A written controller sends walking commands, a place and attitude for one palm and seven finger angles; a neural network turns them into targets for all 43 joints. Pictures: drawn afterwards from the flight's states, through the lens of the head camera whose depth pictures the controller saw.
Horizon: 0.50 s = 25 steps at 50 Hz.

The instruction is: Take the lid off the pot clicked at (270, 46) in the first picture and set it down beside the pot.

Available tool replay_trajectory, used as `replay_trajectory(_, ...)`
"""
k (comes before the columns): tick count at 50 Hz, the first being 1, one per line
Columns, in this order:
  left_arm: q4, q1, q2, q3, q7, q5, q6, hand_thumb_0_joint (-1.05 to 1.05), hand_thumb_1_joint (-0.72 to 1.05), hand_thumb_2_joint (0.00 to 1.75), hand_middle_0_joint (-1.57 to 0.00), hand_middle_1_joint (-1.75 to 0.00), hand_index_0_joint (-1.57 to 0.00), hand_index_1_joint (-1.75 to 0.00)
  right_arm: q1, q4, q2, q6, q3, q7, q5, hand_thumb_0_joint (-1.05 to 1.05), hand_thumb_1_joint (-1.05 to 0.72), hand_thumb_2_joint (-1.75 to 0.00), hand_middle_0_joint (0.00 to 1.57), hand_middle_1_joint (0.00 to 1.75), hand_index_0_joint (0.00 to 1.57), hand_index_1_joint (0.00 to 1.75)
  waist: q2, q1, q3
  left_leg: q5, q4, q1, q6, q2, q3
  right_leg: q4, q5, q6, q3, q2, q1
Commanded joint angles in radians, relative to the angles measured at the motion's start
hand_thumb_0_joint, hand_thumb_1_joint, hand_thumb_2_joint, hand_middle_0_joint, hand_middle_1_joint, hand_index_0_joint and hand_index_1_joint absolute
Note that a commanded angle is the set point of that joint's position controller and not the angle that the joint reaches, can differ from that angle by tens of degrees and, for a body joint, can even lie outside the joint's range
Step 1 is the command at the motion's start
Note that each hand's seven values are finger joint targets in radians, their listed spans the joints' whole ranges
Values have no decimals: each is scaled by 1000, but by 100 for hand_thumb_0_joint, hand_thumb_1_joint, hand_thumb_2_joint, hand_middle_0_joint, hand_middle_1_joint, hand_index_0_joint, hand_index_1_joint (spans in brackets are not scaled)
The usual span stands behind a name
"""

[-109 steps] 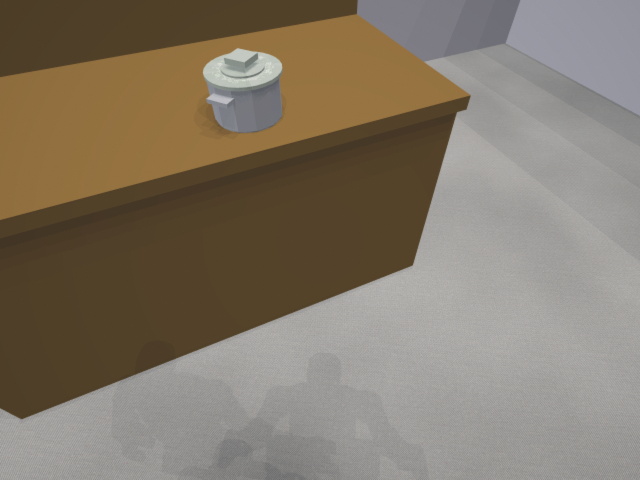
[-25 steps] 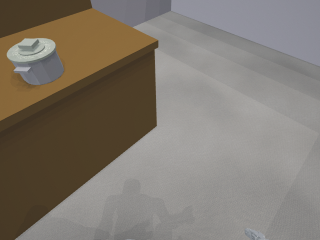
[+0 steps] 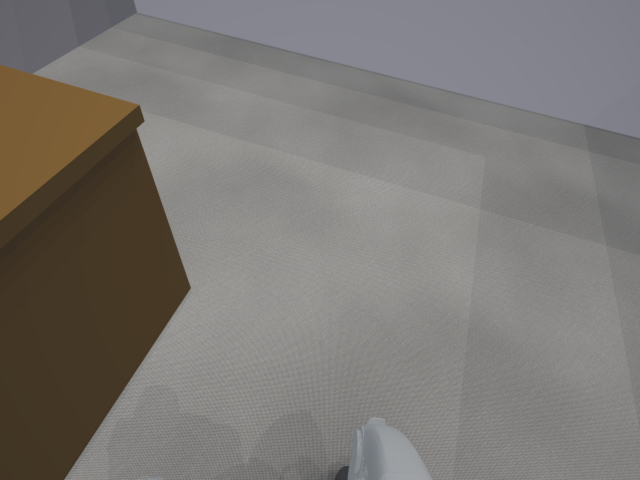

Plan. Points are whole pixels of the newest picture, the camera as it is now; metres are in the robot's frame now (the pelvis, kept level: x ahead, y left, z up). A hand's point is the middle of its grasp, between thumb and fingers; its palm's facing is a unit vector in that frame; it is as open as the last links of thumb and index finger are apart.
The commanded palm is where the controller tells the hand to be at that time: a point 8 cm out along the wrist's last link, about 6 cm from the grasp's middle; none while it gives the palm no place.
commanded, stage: walk to a spot facing it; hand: left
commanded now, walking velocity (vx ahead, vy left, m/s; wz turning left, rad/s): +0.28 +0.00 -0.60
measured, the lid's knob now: out of the picture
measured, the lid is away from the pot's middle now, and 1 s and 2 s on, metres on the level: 0.00 0.00 0.00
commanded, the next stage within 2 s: turn to face it in 0.30 s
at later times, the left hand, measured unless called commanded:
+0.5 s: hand (224, 367) +0.30 +0.15 -0.15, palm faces -0.20 -0.94 -0.29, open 7.3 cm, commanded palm none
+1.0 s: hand (219, 312) +0.41 +0.19 -0.17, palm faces -0.01 -0.98 -0.17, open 7.4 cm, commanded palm none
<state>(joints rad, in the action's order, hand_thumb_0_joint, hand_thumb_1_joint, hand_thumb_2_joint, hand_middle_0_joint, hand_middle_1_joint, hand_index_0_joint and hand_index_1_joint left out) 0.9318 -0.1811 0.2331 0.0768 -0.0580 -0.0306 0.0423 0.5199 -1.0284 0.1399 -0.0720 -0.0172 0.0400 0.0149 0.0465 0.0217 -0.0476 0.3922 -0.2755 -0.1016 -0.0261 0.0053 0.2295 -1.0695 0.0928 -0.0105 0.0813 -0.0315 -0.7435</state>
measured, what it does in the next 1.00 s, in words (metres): walks ahead: right foot, then left foot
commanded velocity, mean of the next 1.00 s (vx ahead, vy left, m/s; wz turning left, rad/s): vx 0.08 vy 0.00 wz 0.16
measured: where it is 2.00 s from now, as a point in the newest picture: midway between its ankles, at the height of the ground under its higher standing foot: (331, 439)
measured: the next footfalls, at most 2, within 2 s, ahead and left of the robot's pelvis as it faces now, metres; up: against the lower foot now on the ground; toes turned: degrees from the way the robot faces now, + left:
right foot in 0.16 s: +0.21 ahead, -0.07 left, +0.00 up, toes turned -12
left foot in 0.70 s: +0.40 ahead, +0.04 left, +0.00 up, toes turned -7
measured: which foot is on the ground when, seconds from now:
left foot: down 0.00-0.14, up 0.16-0.68, down 0.70-1.00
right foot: up 0.00-0.14, down 0.16-0.72, up 0.74-1.00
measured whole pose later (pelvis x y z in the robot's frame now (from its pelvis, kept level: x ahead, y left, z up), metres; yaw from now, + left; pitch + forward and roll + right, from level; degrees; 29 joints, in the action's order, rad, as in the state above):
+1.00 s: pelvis +0.33 +0.00 +0.01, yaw -4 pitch +0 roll -3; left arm 0.96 -0.20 0.21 0.07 0.02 -0.02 0.05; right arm 0.28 -0.99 0.18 0.02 0.03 0.01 0.01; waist 0.03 0.01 -0.07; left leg 0.18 -0.44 0.26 -0.10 -0.08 -0.02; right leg -1.10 0.28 0.13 -0.07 -0.07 -0.53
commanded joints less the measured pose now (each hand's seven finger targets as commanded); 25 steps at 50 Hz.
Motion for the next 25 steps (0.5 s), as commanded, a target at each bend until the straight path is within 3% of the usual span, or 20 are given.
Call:
replay_trajectory(1,-114,152,-8,-21,-4,7,-40,0,90,90,-20,-30,-20,-30,97,24,150,-20,41,9,5,0,-90,-90,20,30,20,30,-158,12,-101,-1102,-52,-43,-3,242,-33,251,73,-49,131,56,-11)
replay_trajectory(4,-75,-7,32,-3,9,6,-52,0,90,90,-20,-30,-20,-30,61,32,210,-17,66,8,-1,0,-90,-90,20,30,20,30,-210,-69,24,-1376,-313,5,-6,272,16,364,129,-105,149,116,298)
replay_trajectory(5,-41,-129,69,12,14,3,-61,0,90,90,-20,-30,-20,-30,23,47,229,-16,71,5,-5,0,-90,-90,20,30,20,30,-227,-128,98,-1287,-482,75,-8,271,17,426,121,-124,121,112,487)
replay_trajectory(6,-1,-270,129,28,23,-1,-70,0,90,90,-20,-30,-20,-30,-12,66,220,-13,71,-5,-17,0,-90,-90,20,30,20,30,-164,-197,185,-961,-770,291,8,256,17,511,24,-181,18,30,796)
replay_trajectory(7,5,-337,210,41,34,11,-76,0,90,90,-20,-30,-20,-30,17,93,135,-12,58,-13,-32,0,-90,-90,20,30,20,30,40,-184,295,90,-1139,627,50,79,-9,569,-62,-324,-503,-281,1040)
replay_trajectory(8,-8,-310,242,47,45,35,-67,0,90,90,-20,-30,-20,-30,-53,120,138,-13,64,-10,-29,0,-90,-90,20,30,20,30,27,-165,308,183,-1298,735,32,52,-150,710,-12,-378,-731,-370,1011)
replay_trajectory(9,-20,-246,232,48,53,41,-61,0,90,90,-20,-30,-20,-30,-101,133,131,-11,69,-12,-17,0,-90,-90,20,30,20,30,-45,-125,133,76,-1286,787,19,108,-219,766,54,-364,-635,-367,852)
replay_trajectory(10,-40,-184,184,34,56,40,-72,0,90,90,-20,-30,-20,-30,-99,138,126,-5,66,-19,-7,0,-90,-90,20,30,20,30,-70,-83,87,-25,-1238,783,39,135,-235,781,2,-50,-567,-311,729)
replay_trajectory(11,-51,-93,150,24,64,37,-78,0,90,90,-20,-30,-20,-30,-66,112,124,16,69,-18,-10,0,-90,-90,20,30,20,30,-58,-18,49,-94,-1180,725,50,165,-253,801,-18,70,-468,-264,600)
replay_trajectory(12,-61,-55,125,14,66,35,-88,0,90,90,-20,-30,-20,-30,-70,99,117,34,68,-14,-9,0,-90,-90,20,30,20,30,-62,7,-1,-106,-1122,651,55,176,-255,829,-65,108,-405,-233,457)
replay_trajectory(13,-64,-34,122,12,65,30,-92,0,90,90,-20,-30,-20,-30,-53,93,109,49,68,-11,-7,0,-90,-90,20,30,20,30,-58,33,-15,-107,-1076,617,63,173,-252,832,-117,62,-337,-196,391)
replay_trajectory(14,-66,-37,124,12,63,23,-93,0,90,90,-20,-30,-20,-30,-54,98,107,58,69,-11,-4,0,-90,-90,20,30,20,30,-51,38,-10,-94,-1027,596,71,173,-240,827,-121,-100,-301,-184,351)
replay_trajectory(15,-61,-57,124,14,62,16,-96,0,90,90,-20,-30,-20,-30,-88,107,104,61,71,-14,4,0,-90,-90,20,30,20,30,-49,28,-4,-83,-981,602,82,168,-226,819,-128,-160,-298,-176,342)
replay_trajectory(16,-50,-82,129,16,61,14,-102,0,90,90,-20,-30,-20,-30,-119,117,98,61,73,-18,6,0,-90,-90,20,30,20,30,-75,22,8,-98,-938,618,89,159,-223,807,-174,-175,-295,-159,362)
replay_trajectory(18,-34,-136,129,25,57,24,-107,0,90,90,-20,-30,-20,-30,-170,137,95,64,72,-20,5,0,-90,-90,20,30,20,30,-20,-2,40,-177,-925,698,95,149,-233,789,-265,36,-307,-115,456)
replay_trajectory(19,-30,-149,127,27,58,27,-107,0,90,90,-20,-30,-20,-30,-193,146,106,63,75,-19,2,0,-90,-90,20,30,20,30,29,-9,57,-196,-916,731,96,147,-241,775,-310,79,-313,-106,511)
replay_trajectory(20,-27,-158,120,26,60,28,-107,0,90,90,-20,-30,-20,-30,-208,149,113,63,77,-19,2,0,-90,-90,20,30,20,30,61,-10,80,-203,-903,757,97,138,-242,746,-408,85,-291,-92,576)
replay_trajectory(22,-19,-177,98,20,72,22,-108,0,90,90,-20,-30,-20,-30,-241,149,108,62,71,-19,4,0,-90,-90,20,30,20,30,94,-12,122,-190,-860,776,97,116,-223,689,-617,-10,-239,-87,675)
replay_trajectory(23,-15,-200,87,15,78,18,-108,0,90,90,-20,-30,-20,-30,-275,149,109,61,66,-21,5,0,-90,-90,20,30,20,30,95,-22,129,-178,-837,785,95,104,-215,670,-677,-26,-237,-91,720)
replay_trajectory(25,7,-262,61,3,87,15,-107,0,90,90,-20,-30,-20,-30,-329,149,97,59,56,-24,4,0,-90,-90,20,30,20,30,90,-50,130,-166,-777,783,86,76,-199,650,-759,-13,-247,-91,788)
